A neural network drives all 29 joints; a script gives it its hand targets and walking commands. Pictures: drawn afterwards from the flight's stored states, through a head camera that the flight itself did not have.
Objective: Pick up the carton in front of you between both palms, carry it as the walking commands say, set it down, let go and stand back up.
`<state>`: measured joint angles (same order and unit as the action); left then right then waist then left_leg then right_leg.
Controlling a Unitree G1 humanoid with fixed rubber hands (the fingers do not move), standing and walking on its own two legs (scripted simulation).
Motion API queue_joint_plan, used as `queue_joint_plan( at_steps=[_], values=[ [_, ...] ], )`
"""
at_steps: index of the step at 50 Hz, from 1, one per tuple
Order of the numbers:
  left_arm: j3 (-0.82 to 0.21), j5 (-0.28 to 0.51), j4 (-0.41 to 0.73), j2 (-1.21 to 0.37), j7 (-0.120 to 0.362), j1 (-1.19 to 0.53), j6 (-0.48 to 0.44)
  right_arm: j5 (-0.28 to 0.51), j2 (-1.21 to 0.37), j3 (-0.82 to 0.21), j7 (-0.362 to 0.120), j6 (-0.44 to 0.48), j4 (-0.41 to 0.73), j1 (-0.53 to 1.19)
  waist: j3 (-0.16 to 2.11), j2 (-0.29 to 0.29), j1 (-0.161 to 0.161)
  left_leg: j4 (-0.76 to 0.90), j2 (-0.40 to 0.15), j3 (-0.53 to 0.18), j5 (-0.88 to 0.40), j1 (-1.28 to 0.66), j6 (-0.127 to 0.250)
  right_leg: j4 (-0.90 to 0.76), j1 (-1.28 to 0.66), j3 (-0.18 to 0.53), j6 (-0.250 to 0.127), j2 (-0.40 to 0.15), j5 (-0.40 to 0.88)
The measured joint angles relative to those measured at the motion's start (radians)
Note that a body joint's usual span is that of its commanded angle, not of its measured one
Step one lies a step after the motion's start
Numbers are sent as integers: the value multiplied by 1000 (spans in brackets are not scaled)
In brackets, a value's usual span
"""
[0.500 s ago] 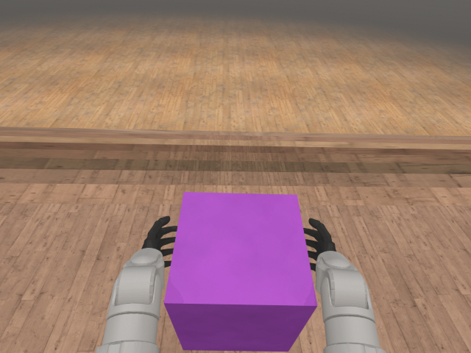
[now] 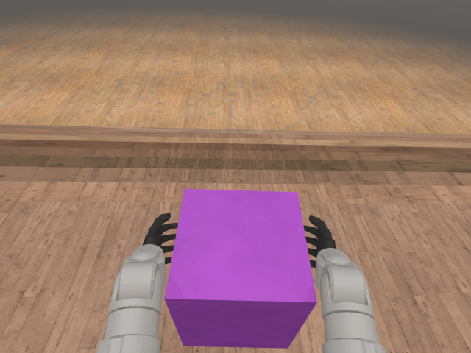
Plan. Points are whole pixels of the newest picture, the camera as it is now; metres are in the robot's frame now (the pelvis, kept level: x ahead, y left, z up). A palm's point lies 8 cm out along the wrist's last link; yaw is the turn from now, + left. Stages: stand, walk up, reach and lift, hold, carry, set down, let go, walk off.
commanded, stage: hold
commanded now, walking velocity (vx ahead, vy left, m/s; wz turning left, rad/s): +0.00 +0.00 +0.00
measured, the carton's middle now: (238, 271) +0.29 +0.00 -0.03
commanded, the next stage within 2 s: carry in 0.04 s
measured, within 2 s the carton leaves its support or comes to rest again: neither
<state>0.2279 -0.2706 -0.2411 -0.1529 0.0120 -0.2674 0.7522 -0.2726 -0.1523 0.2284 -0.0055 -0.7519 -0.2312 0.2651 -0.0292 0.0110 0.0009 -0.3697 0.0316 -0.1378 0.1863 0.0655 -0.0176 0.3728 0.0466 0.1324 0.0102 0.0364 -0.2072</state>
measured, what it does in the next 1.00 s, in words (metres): walks ahead: left foot, then right foot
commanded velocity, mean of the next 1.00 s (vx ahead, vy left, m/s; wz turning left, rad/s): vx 0.50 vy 0.00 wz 0.00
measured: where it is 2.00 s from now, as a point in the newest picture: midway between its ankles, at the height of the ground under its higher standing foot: (239, 218)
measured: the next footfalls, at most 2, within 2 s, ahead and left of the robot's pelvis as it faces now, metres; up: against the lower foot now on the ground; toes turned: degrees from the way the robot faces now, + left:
left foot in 0.40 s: +0.12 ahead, +0.09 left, +0.00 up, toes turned +7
right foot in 0.70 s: +0.38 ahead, -0.14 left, +0.00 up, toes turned -13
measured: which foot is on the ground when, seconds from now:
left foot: down 0.00-0.24, up 0.26-0.38, down 0.40-0.72, up 0.74-1.00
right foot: down 0.00-0.40, up 0.42-0.68, down 0.70-1.00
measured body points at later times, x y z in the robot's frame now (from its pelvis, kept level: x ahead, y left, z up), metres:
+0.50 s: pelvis +0.13 -0.01 -0.01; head +0.13 -0.01 +0.44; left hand +0.42 +0.14 +0.06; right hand +0.41 -0.17 +0.06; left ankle +0.09 +0.09 -0.75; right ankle +0.05 -0.11 -0.70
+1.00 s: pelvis +0.41 -0.08 +0.01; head +0.44 -0.09 +0.46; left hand +0.69 +0.09 +0.08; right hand +0.71 -0.22 +0.08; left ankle +0.50 +0.07 -0.68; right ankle +0.34 -0.13 -0.75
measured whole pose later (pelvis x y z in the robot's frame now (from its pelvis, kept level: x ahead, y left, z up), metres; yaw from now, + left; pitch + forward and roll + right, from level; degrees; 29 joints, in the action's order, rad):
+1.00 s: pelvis +0.41 -0.08 +0.01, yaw +0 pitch +5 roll +3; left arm 0.14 -0.09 0.38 -0.13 -0.08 -0.15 1.21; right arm -0.12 -0.14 0.08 0.10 -1.23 0.37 0.19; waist 0.06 0.02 -0.03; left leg -0.86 -0.09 0.12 0.14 0.67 0.01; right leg 0.25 0.11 -0.22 -0.08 -0.02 -0.24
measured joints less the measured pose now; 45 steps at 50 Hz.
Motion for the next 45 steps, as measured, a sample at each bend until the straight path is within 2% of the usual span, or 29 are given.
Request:
queue_joint_plan(
  at_steps=[3, 6, 8, 10, 12, 16, 18, 21, 24, 26, 28, 32, 34, 35, 36, 38, 40, 42, 45],
  values=[
    [-6, 5, 15, 2, -2, 7, 7, 6, 1, -5, 2, -6, 10, -3, 32, 1, 0, -35, -1, 11, 18, 49, 1, 38, 51, -5, 1, -1, -19],
    [-19, 20, 50, 6, -9, 25, 23, 20, 3, -21, 8, -21, 38, -14, 90, 4, -8, -91, -13, 49, 94, 118, 5, 132, 139, -35, 1, -21, -143],
    [-27, 39, 93, 10, -14, 36, 39, 34, 4, -34, 15, -41, 77, -17, 116, 2, -13, -103, -23, 68, 89, 147, 4, 177, 186, -65, -3, -36, -189],
    [-41, 63, 135, 15, -27, 45, 61, 47, 5, -49, 27, -72, 128, -24, 136, -9, -15, -126, -41, 73, 81, 173, -1, 172, 200, -101, -4, -42, -161],
    [-55, 92, 180, 18, -38, 53, 97, 66, 11, -62, 37, -119, 188, -37, 155, -24, -14, -167, -62, 72, 129, 195, 3, 143, 194, -135, -1, -41, -104],
    [-110, 118, 263, 12, -76, 64, 191, 124, 54, -81, 51, -215, 294, -71, 185, -1, -2, -302, -75, 172, 260, 278, 16, 136, 183, -166, -9, -58, -134],
    [-131, 124, 321, 16, -96, 80, 251, 150, 63, -90, 62, -262, 328, -74, 187, 20, 1, -243, -58, 235, 229, 287, 18, 117, 166, -162, -5, -76, -150],
    [-125, 148, 436, 27, -107, 106, 323, 170, 45, -106, 78, -319, 396, -70, 177, 42, -8, -125, -35, 298, 67, 244, 40, 205, 183, -151, 3, -99, -209],
    [-102, 186, 528, 44, -106, 144, 376, 162, 12, -141, 100, -359, 463, -94, 175, 14, -5, -121, -54, 314, 124, 205, 47, 467, 309, -191, -8, -86, -296],
    [-95, 191, 562, 26, -105, 154, 402, 167, 20, -156, 108, -390, 514, -121, 172, -14, 2, -65, -71, 307, 134, 158, 35, 540, 389, -229, -14, -78, -292],
    [-107, 189, 591, 22, -104, 164, 420, 170, 22, -157, 110, -417, 560, -137, 162, -33, 16, 3, -83, 298, 124, 98, 17, 498, 444, -258, -10, -78, -233],
    [-122, 186, 637, 24, -103, 153, 446, 175, 21, -146, 113, -460, 622, -121, 140, -47, 37, 54, -104, 286, 163, -6, -10, 275, 486, -304, -13, -73, -81],
    [-119, 183, 648, 22, -102, 129, 461, 174, 18, -133, 113, -479, 638, -99, 129, -49, 36, -17, -122, 279, 236, -33, -30, 163, 451, -352, -19, -66, -21],
    [-115, 182, 643, 20, -102, 110, 468, 174, 18, -123, 113, -486, 640, -85, 126, -47, 36, -99, -135, 277, 287, -25, -34, 143, 428, -369, -38, -66, 32],
    [-115, 177, 627, 17, -102, 91, 468, 177, 23, -112, 112, -489, 632, -72, 124, -51, 30, -226, -153, 271, 304, 16, -27, 183, 430, -382, -72, -64, 60],
    [-112, 169, 596, 13, -104, 64, 477, 182, 34, -99, 112, -501, 607, -49, 107, -41, 17, -527, -140, 208, 290, 151, 0, 228, 412, -392, -115, -65, 1],
    [-103, 165, 583, 12, -105, 60, 491, 179, 27, -91, 112, -512, 584, -37, 94, -27, 7, -719, -123, 190, 233, 285, 28, 186, 361, -393, -119, -64, -30],
    [-91, 169, 587, 14, -105, 72, 498, 169, 6, -87, 112, -512, 572, -37, 87, -15, -6, -764, -122, 201, 158, 391, 38, 108, 299, -391, -106, -59, -19],
    [-81, 178, 603, 17, -103, 89, 489, 162, 9, -115, 109, -497, 573, -49, 84, 4, -28, -694, -125, 226, 70, 502, 33, 0, 208, -377, -105, -55, -14]
  ],
)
